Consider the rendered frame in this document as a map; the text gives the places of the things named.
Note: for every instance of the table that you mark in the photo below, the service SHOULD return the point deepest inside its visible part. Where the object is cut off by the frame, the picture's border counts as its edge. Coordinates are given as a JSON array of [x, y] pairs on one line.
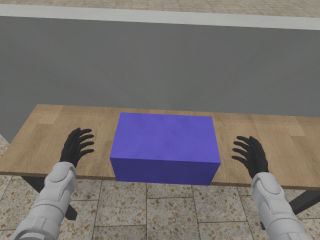
[[291, 145]]

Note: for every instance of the robot left forearm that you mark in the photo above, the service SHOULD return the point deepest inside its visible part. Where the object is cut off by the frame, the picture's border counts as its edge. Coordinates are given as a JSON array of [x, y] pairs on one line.
[[47, 213]]

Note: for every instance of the left robot hand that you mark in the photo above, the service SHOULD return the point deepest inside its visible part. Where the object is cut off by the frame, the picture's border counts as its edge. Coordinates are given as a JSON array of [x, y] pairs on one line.
[[72, 148]]

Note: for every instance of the carton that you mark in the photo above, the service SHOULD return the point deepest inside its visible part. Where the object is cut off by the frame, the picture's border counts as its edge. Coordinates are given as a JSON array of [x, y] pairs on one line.
[[165, 149]]

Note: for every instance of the right robot hand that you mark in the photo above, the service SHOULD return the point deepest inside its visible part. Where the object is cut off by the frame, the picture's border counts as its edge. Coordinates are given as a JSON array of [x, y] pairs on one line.
[[255, 156]]

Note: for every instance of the robot right forearm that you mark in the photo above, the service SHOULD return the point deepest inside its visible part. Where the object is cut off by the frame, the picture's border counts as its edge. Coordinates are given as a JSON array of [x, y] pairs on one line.
[[275, 212]]

